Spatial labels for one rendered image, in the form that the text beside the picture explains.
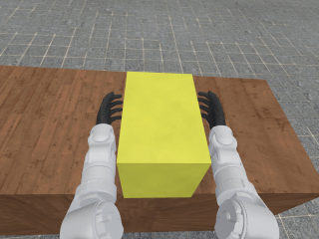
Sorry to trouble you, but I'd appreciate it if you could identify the robot right forearm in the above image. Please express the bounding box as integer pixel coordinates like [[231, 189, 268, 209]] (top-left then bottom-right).
[[208, 125, 278, 225]]

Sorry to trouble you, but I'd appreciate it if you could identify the robot right upper arm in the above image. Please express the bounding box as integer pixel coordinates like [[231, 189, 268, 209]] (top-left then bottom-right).
[[214, 198, 279, 239]]

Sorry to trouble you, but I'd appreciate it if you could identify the left robot hand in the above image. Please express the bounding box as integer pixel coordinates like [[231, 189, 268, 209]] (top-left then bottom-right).
[[96, 92, 123, 125]]

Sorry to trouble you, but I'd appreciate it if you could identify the right robot hand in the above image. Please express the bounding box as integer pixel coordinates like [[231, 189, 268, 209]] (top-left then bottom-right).
[[197, 91, 226, 130]]

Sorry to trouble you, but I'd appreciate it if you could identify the pedestal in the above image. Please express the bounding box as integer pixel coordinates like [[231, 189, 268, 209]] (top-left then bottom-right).
[[0, 65, 319, 236]]

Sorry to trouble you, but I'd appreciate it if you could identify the carton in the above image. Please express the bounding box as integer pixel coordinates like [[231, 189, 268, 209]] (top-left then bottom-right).
[[117, 72, 211, 198]]

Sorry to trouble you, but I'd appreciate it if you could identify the robot left forearm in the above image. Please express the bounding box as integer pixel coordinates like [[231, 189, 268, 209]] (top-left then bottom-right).
[[60, 123, 117, 239]]

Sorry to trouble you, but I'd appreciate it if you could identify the robot left upper arm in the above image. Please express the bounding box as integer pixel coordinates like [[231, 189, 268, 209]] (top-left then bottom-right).
[[60, 200, 124, 239]]

